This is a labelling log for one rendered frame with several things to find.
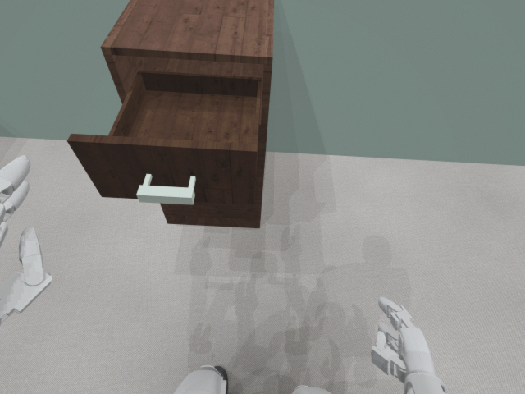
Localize drawer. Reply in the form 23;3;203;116
67;71;262;205

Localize left robot shin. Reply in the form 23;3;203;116
199;365;221;376

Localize robot left hand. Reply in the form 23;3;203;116
0;155;52;325

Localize cabinet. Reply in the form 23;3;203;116
101;0;274;228

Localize handle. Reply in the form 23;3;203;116
136;174;196;205

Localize robot right hand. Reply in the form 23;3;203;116
372;297;436;383

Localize robot right forearm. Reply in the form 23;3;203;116
404;372;447;394

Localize left robot thigh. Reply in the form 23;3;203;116
174;370;226;394

